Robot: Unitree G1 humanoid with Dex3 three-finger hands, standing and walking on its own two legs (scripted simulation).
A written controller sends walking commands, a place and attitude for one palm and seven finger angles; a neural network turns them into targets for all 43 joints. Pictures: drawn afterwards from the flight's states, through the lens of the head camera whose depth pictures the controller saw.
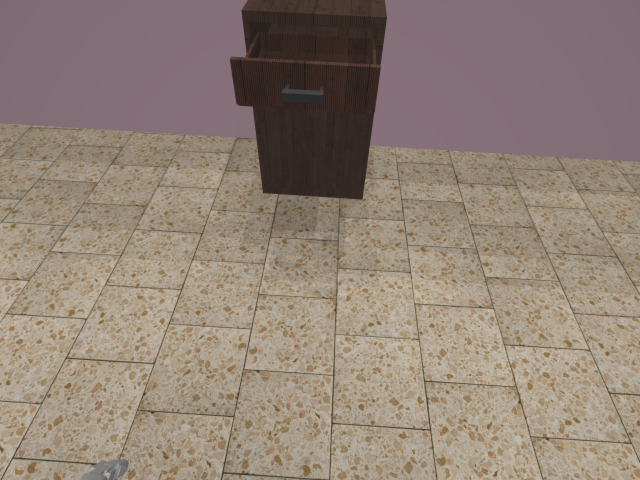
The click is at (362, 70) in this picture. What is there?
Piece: drawer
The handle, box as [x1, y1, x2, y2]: [282, 84, 323, 103]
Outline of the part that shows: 282,91 282,101 322,103 323,99 323,86 320,86 320,90 316,91 290,89 289,85 286,84 285,88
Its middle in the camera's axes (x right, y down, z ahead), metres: -0.05 -0.43 +1.14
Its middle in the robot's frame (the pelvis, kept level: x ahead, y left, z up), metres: +1.13 +0.11 -0.07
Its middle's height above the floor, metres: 0.70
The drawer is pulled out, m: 0.30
